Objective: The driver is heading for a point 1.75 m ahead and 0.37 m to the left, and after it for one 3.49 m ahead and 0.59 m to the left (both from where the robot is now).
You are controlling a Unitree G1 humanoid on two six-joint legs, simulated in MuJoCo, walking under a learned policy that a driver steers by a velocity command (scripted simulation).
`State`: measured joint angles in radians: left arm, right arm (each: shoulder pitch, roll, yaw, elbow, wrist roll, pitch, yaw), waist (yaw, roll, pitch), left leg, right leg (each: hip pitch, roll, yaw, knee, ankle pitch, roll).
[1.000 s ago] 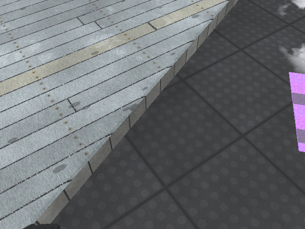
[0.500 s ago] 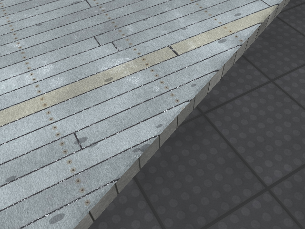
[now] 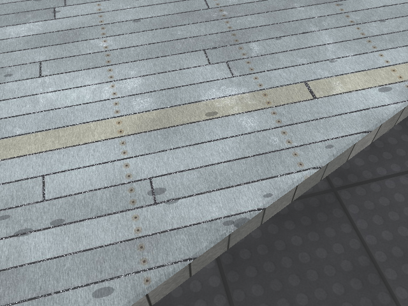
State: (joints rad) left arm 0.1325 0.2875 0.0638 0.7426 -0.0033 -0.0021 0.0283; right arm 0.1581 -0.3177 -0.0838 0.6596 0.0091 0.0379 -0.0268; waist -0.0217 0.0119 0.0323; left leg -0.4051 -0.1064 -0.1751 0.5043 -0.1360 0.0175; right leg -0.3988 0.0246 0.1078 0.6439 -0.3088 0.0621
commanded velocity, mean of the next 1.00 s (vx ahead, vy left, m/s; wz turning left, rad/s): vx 0.03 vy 0.00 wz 0.47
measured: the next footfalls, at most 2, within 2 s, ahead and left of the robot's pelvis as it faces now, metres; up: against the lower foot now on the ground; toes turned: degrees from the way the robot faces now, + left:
right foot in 0.04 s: +0.07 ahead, -0.14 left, +0.00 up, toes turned +7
left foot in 0.46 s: +0.01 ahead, +0.12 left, +0.00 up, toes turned +19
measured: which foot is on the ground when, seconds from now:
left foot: down 0.00-0.04, up 0.06-0.44, down 0.46-0.92, up 0.94-1.00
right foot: up 0.00-0.02, down 0.04-0.46, up 0.48-0.88, down 0.90-1.00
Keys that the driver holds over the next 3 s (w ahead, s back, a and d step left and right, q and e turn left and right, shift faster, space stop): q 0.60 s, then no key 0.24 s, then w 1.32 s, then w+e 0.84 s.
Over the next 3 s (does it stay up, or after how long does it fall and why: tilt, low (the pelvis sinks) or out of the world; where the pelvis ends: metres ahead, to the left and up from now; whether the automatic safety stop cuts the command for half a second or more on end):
stays up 0.89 0.41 0.14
